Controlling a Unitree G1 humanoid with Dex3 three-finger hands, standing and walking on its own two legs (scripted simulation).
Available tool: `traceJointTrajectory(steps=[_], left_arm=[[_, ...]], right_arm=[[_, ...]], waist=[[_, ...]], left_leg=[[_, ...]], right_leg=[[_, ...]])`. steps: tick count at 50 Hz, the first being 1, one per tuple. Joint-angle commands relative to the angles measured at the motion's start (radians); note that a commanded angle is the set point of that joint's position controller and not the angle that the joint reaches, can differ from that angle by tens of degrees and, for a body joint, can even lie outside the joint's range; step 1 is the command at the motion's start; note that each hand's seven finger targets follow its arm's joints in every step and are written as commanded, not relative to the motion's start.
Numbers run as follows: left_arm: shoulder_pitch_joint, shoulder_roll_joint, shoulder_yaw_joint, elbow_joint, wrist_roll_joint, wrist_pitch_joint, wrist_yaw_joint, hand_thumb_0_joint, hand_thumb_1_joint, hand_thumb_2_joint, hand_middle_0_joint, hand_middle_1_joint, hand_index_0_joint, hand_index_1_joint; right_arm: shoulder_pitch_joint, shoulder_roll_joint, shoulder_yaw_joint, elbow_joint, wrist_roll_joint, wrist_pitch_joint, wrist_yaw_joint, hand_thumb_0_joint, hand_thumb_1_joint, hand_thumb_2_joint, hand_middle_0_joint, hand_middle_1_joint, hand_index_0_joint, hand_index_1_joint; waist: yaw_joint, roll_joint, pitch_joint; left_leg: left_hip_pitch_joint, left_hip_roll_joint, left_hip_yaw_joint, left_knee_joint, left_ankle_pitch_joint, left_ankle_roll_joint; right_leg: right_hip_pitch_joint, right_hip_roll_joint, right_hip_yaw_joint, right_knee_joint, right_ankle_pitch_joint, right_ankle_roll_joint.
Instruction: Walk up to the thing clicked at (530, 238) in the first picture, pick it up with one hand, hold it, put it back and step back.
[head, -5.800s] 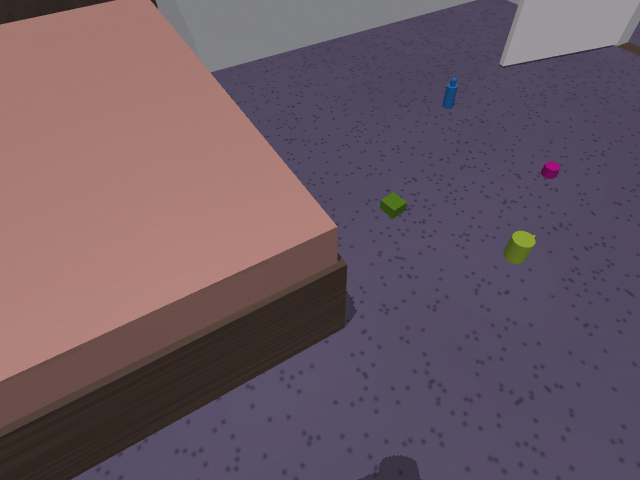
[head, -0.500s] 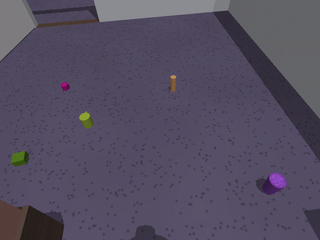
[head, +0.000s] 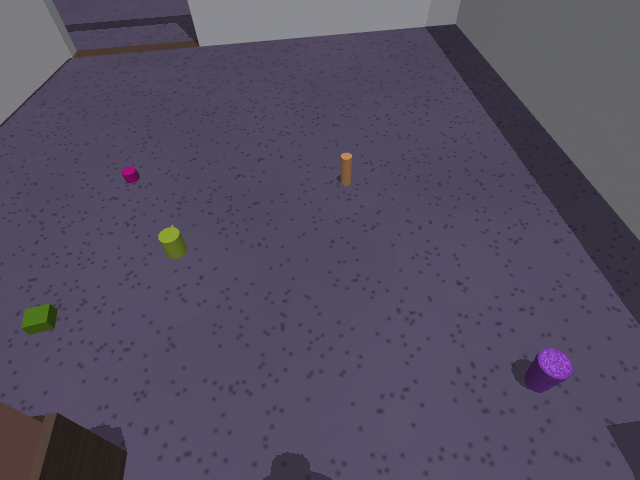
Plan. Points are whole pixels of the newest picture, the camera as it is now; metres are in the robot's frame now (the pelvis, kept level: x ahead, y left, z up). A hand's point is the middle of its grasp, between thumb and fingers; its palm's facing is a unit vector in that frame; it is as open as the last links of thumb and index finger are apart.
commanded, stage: stand
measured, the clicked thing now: (173, 240) +1.09 +0.65 -0.73
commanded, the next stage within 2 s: walk up in 0.36 s
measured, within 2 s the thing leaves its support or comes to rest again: neither
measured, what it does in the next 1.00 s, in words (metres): steps on the spot, turning right: right foot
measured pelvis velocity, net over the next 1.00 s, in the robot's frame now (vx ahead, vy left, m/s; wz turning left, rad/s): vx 0.01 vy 0.01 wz -0.65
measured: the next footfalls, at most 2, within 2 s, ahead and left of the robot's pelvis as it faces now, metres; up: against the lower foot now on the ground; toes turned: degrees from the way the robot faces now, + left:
right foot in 0.86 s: +0.01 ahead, -0.13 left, +0.00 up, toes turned -31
left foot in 1.24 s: +0.20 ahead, +0.05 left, +0.00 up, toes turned -56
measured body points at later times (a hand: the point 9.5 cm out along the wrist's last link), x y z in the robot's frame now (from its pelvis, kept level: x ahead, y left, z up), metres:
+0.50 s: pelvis -0.02 +0.02 -0.01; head +0.02 +0.00 +0.44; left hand +0.08 +0.32 -0.13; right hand +0.08 -0.31 -0.13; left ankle -0.01 +0.14 -0.74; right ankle +0.02 -0.14 -0.75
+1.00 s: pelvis +0.01 +0.01 -0.02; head +0.03 -0.05 +0.42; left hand +0.28 +0.20 -0.10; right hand -0.09 -0.31 -0.16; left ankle +0.05 +0.14 -0.68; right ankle -0.02 -0.11 -0.75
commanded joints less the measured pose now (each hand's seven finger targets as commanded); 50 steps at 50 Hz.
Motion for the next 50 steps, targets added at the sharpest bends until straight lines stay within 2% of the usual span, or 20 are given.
traceJointTrajectory(steps=[1,17,18,22,24,26,27,28,29,31,34,38,41,42,43,44,45,46,49,50], left_arm=[[-0.029,0.218,0.048,-0.062,0.002,-0.016,0.013,0.000,0.900,0.900,-0.200,-0.300,-0.200,-0.300],[-0.021,0.219,0.048,-0.060,0.003,-0.012,0.013,0.000,0.900,0.900,-0.200,-0.300,-0.200,-0.300],[-0.015,0.278,0.086,-0.152,0.018,0.016,0.008,0.000,0.900,0.900,-0.200,-0.300,-0.200,-0.300],[-0.004,0.312,0.120,-0.230,0.042,0.018,0.009,0.000,0.900,0.900,-0.200,-0.300,-0.200,-0.300],[-0.003,0.298,0.123,-0.279,0.048,0.019,0.008,0.000,0.900,0.900,-0.200,-0.300,-0.200,-0.300],[-0.058,0.245,0.112,-0.330,0.043,0.020,0.010,0.000,0.900,0.900,-0.200,-0.300,-0.200,-0.300],[-0.097,0.182,0.103,-0.359,0.039,0.021,0.012,0.000,0.900,0.900,-0.200,-0.300,-0.200,-0.300],[-0.056,0.188,0.104,-0.363,0.047,0.025,0.017,0.000,0.900,0.900,-0.200,-0.300,-0.200,-0.300],[0.013,0.225,0.111,-0.359,0.037,0.034,0.016,0.000,0.900,0.900,-0.200,-0.300,-0.200,-0.300],[0.094,0.215,0.113,-0.347,0.029,0.046,0.000,0.000,0.900,0.900,-0.200,-0.300,-0.200,-0.300],[0.085,0.198,0.109,-0.370,0.008,0.040,-0.032,0.000,0.900,0.900,-0.200,-0.300,-0.200,-0.300],[0.080,0.200,0.105,-0.412,0.016,0.025,-0.037,0.000,0.900,0.900,-0.200,-0.300,-0.200,-0.300],[0.169,0.231,0.127,-0.404,0.024,0.017,-0.022,0.000,0.900,0.900,-0.200,-0.300,-0.200,-0.300],[0.248,0.256,0.142,-0.385,0.026,0.011,-0.014,0.000,0.900,0.900,-0.200,-0.300,-0.200,-0.300],[0.328,0.316,0.166,-0.380,0.029,-0.003,-0.003,0.000,0.900,0.900,-0.200,-0.300,-0.200,-0.300],[0.311,0.394,0.183,-0.411,0.040,-0.009,0.011,0.000,0.900,0.900,-0.200,-0.300,-0.200,-0.300],[0.292,0.378,0.172,-0.450,0.032,-0.011,0.016,0.000,0.900,0.900,-0.200,-0.300,-0.200,-0.300],[0.256,0.379,0.171,-0.458,0.025,-0.006,0.022,0.000,0.900,0.900,-0.200,-0.300,-0.200,-0.300],[0.102,0.286,0.146,-0.503,0.013,0.007,0.042,0.000,0.900,0.900,-0.200,-0.300,-0.200,-0.300],[0.108,0.284,0.146,-0.516,0.014,0.007,0.041,0.000,0.900,0.900,-0.200,-0.300,-0.200,-0.300]], right_arm=[[-0.031,-0.214,-0.043,-0.058,0.003,-0.024,-0.010,0.000,-0.900,-0.900,0.200,0.300,0.200,0.300],[-0.029,-0.215,-0.044,-0.063,0.005,-0.025,-0.013,0.000,-0.900,-0.900,0.200,0.300,0.200,0.300],[-0.113,-0.307,-0.122,-0.156,-0.005,-0.012,0.001,0.000,-0.900,-0.900,0.200,0.300,0.200,0.300],[-0.058,-0.228,-0.125,-0.226,0.007,0.015,0.015,0.000,-0.900,-0.900,0.200,0.300,0.200,0.300],[-0.019,-0.223,-0.135,-0.251,0.009,0.020,0.019,0.000,-0.900,-0.900,0.200,0.300,0.200,0.300],[0.071,-0.249,-0.153,-0.246,0.003,0.017,0.013,0.000,-0.900,-0.900,0.200,0.300,0.200,0.300],[0.078,-0.295,-0.166,-0.257,-0.005,0.016,0.007,0.000,-0.900,-0.900,0.200,0.300,0.200,0.300],[0.015,-0.307,-0.172,-0.306,-0.012,0.019,0.006,0.000,-0.900,-0.900,0.200,0.300,0.200,0.300],[-0.049,-0.299,-0.177,-0.354,-0.023,0.023,0.011,0.000,-0.900,-0.900,0.200,0.300,0.200,0.300],[-0.103,-0.253,-0.163,-0.398,-0.030,0.018,0.016,0.000,-0.900,-0.900,0.200,0.300,0.200,0.300],[-0.058,-0.234,-0.160,-0.398,-0.029,0.006,0.013,0.000,-0.900,-0.900,0.200,0.300,0.200,0.300],[-0.012,-0.256,-0.162,-0.446,-0.024,0.017,0.036,0.000,-0.900,-0.900,0.200,0.300,0.200,0.300],[-0.035,-0.252,-0.163,-0.487,-0.013,0.037,0.046,0.000,-0.900,-0.900,0.200,0.300,0.200,0.300],[-0.044,-0.238,-0.159,-0.500,-0.006,0.044,0.048,0.000,-0.900,-0.900,0.200,0.300,0.200,0.300],[-0.028,-0.205,-0.144,-0.507,0.002,0.045,0.052,0.000,-0.900,-0.900,0.200,0.300,0.200,0.300],[-0.031,-0.146,-0.118,-0.536,0.013,0.046,0.060,0.000,-0.900,-0.900,0.200,0.300,0.200,0.300],[-0.042,-0.193,-0.123,-0.552,0.007,0.050,0.051,0.000,-0.900,-0.900,0.200,0.300,0.200,0.300],[-0.046,-0.225,-0.132,-0.549,0.005,0.042,0.045,0.000,-0.900,-0.900,0.200,0.300,0.200,0.300],[0.035,-0.229,-0.130,-0.471,0.027,0.044,0.047,0.000,-0.900,-0.900,0.200,0.300,0.200,0.300],[0.055,-0.234,-0.131,-0.468,0.024,0.050,0.044,0.000,-0.900,-0.900,0.200,0.300,0.200,0.300]], waist=[[0.005,-0.009,-0.076],[0.006,-0.007,-0.068],[-0.023,0.039,0.018],[-0.027,-0.161,-0.039],[-0.040,-0.217,-0.075],[-0.105,-0.151,-0.115],[-0.134,0.090,-0.126],[-0.096,0.143,-0.119],[-0.056,0.117,-0.124],[-0.004,0.105,-0.056],[-0.024,0.189,-0.017],[-0.052,0.201,-0.044],[-0.008,0.159,-0.063],[0.038,0.072,-0.091],[0.094,-0.053,-0.136],[0.084,-0.307,-0.098],[0.087,-0.232,-0.119],[0.075,-0.220,-0.112],[-0.018,-0.145,-0.089],[-0.020,-0.166,-0.102]], left_leg=[[0.001,0.088,-0.061,-0.054,0.087,0.052],[0.003,0.091,-0.061,-0.059,0.092,0.053],[0.090,0.033,0.076,0.113,-0.011,0.060],[-0.074,-0.021,-0.022,0.245,-0.304,0.066],[-0.044,-0.033,-0.095,0.247,-0.383,0.083],[0.171,0.067,-0.158,0.026,-0.293,0.124],[0.242,0.274,-0.292,-0.077,-0.166,0.187],[0.151,0.429,-0.354,-0.093,0.040,0.264],[0.113,0.460,-0.327,-0.091,0.078,0.316],[0.021,0.378,-0.191,-0.081,0.112,0.266],[0.130,0.216,0.045,0.028,0.295,0.172],[0.109,0.226,0.153,0.116,0.239,0.158],[-0.074,0.252,0.174,0.246,0.104,0.151],[-0.194,0.216,0.198,0.393,0.057,0.129],[-0.334,0.136,0.196,0.608,-0.054,0.084],[-0.573,-0.040,0.183,0.812,-0.411,0.014],[-0.586,-0.032,-0.037,0.842,-0.504,0.000],[-0.579,-0.006,-0.071,0.856,-0.510,-0.003],[-0.494,0.041,-0.092,0.760,-0.319,-0.014],[-0.455,0.018,-0.063,0.734,-0.276,-0.012]], right_leg=[[0.025,-0.103,0.060,-0.041,0.158,-0.047],[0.021,-0.101,0.053,-0.035,0.156,-0.046],[-0.194,-0.086,0.170,0.013,0.312,-0.089],[-0.175,-0.147,0.408,-0.001,0.153,-0.178],[-0.211,-0.145,0.479,0.003,0.091,-0.188],[-0.387,-0.001,0.293,0.094,0.085,-0.069],[-0.491,0.079,0.122,0.330,-0.071,-0.037],[-0.467,0.063,0.060,0.488,-0.310,-0.019],[-0.436,0.021,0.047,0.591,-0.326,-0.020],[-0.389,-0.003,0.007,0.636,-0.284,-0.040],[-0.436,-0.028,-0.046,0.520,-0.157,-0.047],[-0.295,-0.001,-0.144,0.338,-0.109,-0.042],[-0.095,0.027,-0.179,0.281,-0.123,-0.050],[0.058,0.029,-0.124,0.216,-0.107,-0.076],[0.208,-0.032,0.076,0.118,-0.127,-0.140],[0.246,-0.251,0.500,0.010,0.034,-0.243],[0.205,-0.330,0.721,-0.032,0.106,-0.349],[0.176,-0.346,0.742,-0.024,0.111,-0.383],[0.086,-0.145,0.358,0.035,0.164,-0.223],[0.052,-0.119,0.349,0.044,0.161,-0.210]])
